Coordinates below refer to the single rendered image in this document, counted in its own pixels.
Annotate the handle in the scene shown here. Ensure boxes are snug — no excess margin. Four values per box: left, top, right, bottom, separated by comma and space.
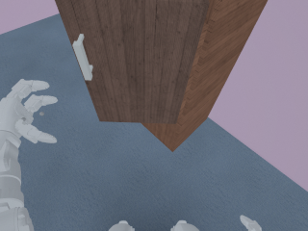
72, 34, 93, 81

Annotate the robot left shin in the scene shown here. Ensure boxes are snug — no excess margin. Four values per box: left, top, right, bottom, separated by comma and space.
118, 220, 128, 224

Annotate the robot shin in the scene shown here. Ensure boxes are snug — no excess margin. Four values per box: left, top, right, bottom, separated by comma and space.
176, 220, 187, 225
118, 220, 128, 224

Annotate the left robot hand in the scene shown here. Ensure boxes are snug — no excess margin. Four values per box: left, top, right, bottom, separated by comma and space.
0, 79, 58, 143

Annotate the right robot hand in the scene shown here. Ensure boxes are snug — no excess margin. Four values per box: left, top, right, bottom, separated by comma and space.
240, 215, 262, 231

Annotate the robot left upper arm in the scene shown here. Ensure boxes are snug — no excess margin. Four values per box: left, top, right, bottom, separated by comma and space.
0, 207, 35, 231

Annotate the left robot forearm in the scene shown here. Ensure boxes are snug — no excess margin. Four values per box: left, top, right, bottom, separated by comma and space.
0, 130, 24, 213

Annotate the cupboard door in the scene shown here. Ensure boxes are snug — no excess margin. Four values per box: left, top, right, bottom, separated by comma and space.
55, 0, 210, 124

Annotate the robot right shin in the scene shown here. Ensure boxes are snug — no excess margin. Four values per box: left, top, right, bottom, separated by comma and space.
176, 220, 187, 225

